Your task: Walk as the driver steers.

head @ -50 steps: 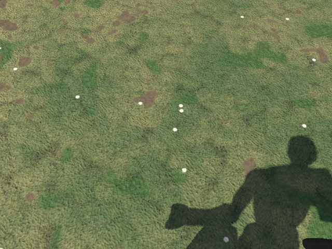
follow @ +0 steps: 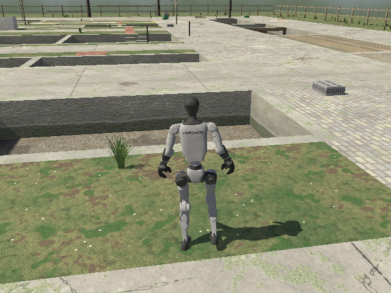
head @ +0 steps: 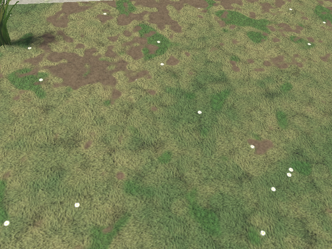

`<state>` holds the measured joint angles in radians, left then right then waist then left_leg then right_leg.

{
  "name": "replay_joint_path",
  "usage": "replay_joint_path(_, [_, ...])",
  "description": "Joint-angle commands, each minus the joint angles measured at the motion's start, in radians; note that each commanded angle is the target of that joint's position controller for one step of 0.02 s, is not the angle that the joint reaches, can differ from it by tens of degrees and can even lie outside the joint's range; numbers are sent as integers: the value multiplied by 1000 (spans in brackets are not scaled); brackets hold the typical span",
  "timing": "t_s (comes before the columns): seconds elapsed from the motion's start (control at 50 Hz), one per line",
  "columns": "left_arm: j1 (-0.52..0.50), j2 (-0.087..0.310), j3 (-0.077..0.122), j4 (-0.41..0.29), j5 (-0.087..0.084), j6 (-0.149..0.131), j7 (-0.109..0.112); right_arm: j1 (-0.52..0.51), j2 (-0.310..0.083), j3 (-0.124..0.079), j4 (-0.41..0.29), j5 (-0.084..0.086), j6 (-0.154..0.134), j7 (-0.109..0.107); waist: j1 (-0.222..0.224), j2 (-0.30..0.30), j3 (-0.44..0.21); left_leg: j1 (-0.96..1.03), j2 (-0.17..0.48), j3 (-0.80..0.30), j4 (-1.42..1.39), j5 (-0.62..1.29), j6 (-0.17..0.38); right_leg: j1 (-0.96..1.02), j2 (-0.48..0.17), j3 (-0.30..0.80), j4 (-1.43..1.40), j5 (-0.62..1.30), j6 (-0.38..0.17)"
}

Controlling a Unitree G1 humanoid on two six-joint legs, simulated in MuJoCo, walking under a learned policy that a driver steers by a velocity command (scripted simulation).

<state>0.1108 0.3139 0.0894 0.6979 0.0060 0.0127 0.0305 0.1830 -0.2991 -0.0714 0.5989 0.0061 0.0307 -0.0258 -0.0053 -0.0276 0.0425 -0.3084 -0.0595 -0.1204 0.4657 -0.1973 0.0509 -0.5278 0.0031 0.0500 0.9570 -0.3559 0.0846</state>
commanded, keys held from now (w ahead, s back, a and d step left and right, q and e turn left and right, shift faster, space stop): q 0.36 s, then no key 0.64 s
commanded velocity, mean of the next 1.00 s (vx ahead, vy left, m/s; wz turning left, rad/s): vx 0.00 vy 0.00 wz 0.35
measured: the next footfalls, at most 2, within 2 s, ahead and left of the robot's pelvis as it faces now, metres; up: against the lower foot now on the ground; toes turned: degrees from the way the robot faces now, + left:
right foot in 0.20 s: +0.07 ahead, -0.13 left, +0.00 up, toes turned +12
left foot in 0.58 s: -0.01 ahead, +0.13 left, +0.00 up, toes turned +17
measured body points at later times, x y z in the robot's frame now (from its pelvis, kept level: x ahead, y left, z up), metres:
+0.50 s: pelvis -0.01 -0.02 +0.00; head +0.04 -0.02 +0.45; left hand +0.05 +0.29 -0.10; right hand +0.22 -0.25 -0.10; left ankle -0.05 +0.12 -0.70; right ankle +0.03 -0.14 -0.74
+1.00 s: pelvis -0.02 +0.01 -0.01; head -0.01 +0.01 +0.44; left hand +0.00 +0.30 -0.12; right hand +0.21 -0.16 -0.12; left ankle -0.05 +0.12 -0.74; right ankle +0.02 -0.12 -0.74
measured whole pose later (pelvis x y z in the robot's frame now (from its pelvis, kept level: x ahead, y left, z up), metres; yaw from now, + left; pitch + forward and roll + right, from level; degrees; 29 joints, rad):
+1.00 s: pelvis -0.02 +0.01 -0.01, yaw +19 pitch -1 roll +1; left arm 0.22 0.26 0.03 0.78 0.01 0.01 0.01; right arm 0.13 -0.22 -0.02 0.77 -0.01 0.01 0.00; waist 0.01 0.01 0.03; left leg -0.22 -0.04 -0.03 0.51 -0.27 0.02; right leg -0.20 -0.05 0.00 0.52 -0.30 0.03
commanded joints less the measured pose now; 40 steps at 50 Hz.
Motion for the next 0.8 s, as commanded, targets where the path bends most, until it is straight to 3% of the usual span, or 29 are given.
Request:
replay_joint_path(0.02, [-37, 61, 11, -80, -3, -18, -6, -29, -181, -54, -69, 0, -7, -7, -9, 178, -138, 147, 228, -279, -90, 219, 184, 4, 12, 24, -121, -4, -1])
replay_joint_path(0.12, [-22, 72, 16, -89, -14, -35, -24, -50, -186, -55, -70, 8, 3, 7, -11, 194, -135, 131, 213, -394, -57, 240, 177, 115, 43, 33, -294, -30, -26])
replay_joint_path(0.16, [25, 68, 20, -78, -14, -44, -31, -78, -180, -53, -74, 19, 9, 5, 25, 189, -143, 117, 178, -406, -19, 250, 143, 216, 47, 21, -469, 68, -47])
replay_joint_path(0.18, [58, 79, 26, -67, -8, -47, -31, -84, -167, -49, -77, 25, 12, 1, 42, 171, -148, 69, 144, -388, 12, 185, 104, 312, 19, 21, -575, 189, -65])
replay_joint_path(0.2, [86, 138, 39, -70, 7, -44, -25, -47, -123, -37, -78, 17, 11, -2, 26, 51, -181, -40, 80, -308, 143, -35, 45, 442, -147, 149, -605, 275, -125])
replay_joint_path(0.22, [59, 219, 53, -71, 28, -32, -22, -3, -107, -37, -91, 22, 3, -1, -28, -237, -128, -256, -98, -85, 336, -386, -24, 470, -347, 383, -641, 487, -285])
replay_joint_path(0.24, [49, 170, 45, -88, 38, -37, -19, -5, -196, -65, -79, 3, -8, -2, 0, -210, -121, -292, -40, -55, 592, -458, -77, 408, -443, 464, -657, 507, -388])
replay_joint_path(0.26, [3, 119, 28, -104, 30, -39, -11, 6, -230, -82, -58, 10, -5, 1, -18, -133, -104, -289, -8, -55, 698, -386, -94, 376, -394, 368, -647, 471, -364])
replay_joint_path(0.3, [-53, 80, 14, -113, 4, -35, -1, 31, -187, -78, -22, 12, 17, -4, -27, -92, -65, -312, 7, -27, 779, -267, -128, 370, -280, 204, -632, 397, -285])
replay_joint_path(0.34, [-31, 81, 9, -108, 4, -26, 9, 12, -134, -62, -32, 21, 25, 2, -6, -103, -51, -318, 17, 24, 759, -213, -148, 378, -238, 107, -639, 437, -283])
replay_joint_path(0.38, [24, 96, 14, -93, 11, -16, 14, -45, -103, -47, -58, 23, 21, 5, 35, -129, -68, -328, 36, 53, 649, -206, -161, 450, -243, 83, -635, 470, -302])
replay_joint_path(0.44, [37, 135, 26, -82, 4, -6, 5, -67, -67, -24, -74, 6, 15, 13, 49, -146, -112, -214, 63, 81, 457, -256, -155, 469, -267, 61, -614, 523, -317])
replay_joint_path(0.52, [33, 160, 28, -64, -23, -2, -13, -26, -82, -24, -54, 8, 15, 21, 37, -167, -119, -44, 49, 136, 196, -188, -121, 429, -281, 55, -580, 538, -311])
replay_joint_path(0.56, [29, 137, 15, -49, -40, -3, -15, 44, -77, -25, -19, 4, 13, 26, -7, -141, -116, 124, 27, 161, -77, 20, -71, 365, -254, 27, -519, 485, -257])
replay_joint_path(0.58, [87, 101, 1, -23, -32, -12, -19, 53, -104, -28, -21, 1, 12, 22, -3, -82, -132, 255, 69, 91, -140, 147, -43, 285, -223, -4, -477, 375, -182])
replay_joint_path(0.6, [106, 27, -27, -38, 20, -22, -30, 77, -177, -38, -35, -7, 12, 9, 25, 156, -193, 406, 288, -169, -123, 459, 18, 139, -134, -96, -280, 50, -79])
replay_joint_path(0.62, [50, 24, -32, -72, 18, -22, -23, 22, -166, -25, -34, -36, 1, 13, 21, 294, -162, 255, 412, -267, -113, 450, 196, 76, -74, -80, -217, -249, -32])
replay_joint_path(0.64, [14, 93, -14, -69, 3, -14, -12, -3, -122, -16, -42, -42, -16, 21, -16, 224, -131, 208, 380, -251, -140, 352, 235, 76, -89, -40, -120, -263, -13])
replay_joint_path(0.66, [16, 106, -5, -59, -5, -9, -12, -22, -94, -4, -22, -44, -30, 22, -3, 218, -112, 190, 338, -201, -145, 311, 207, 69, -89, -22, -69, -233, -8])
replay_joint_path(0.7, [56, 110, 4, -25, 2, 6, -3, -67, -103, -5, -8, -24, -43, 21, 10, 195, -86, 175, 294, -146, -136, 320, 164, 59, -90, -7, -38, -158, 6])
replay_joint_path(0.76, [100, 61, -9, 1, -5, 7, -6, -93, -69, 8, 15, -22, -42, 17, 30, 168, -103, 137, 246, -63, -109, 416, 154, 155, -80, -23, -92, -88, 16])
replay_joint_path(0.8, [70, 41, -19, -3, -7, 6, -7, -89, -63, 9, 31, -22, -37, 18, 8, 169, -100, 147, 242, -68, -96, 393, 159, 188, -73, -37, -196, -78, 12])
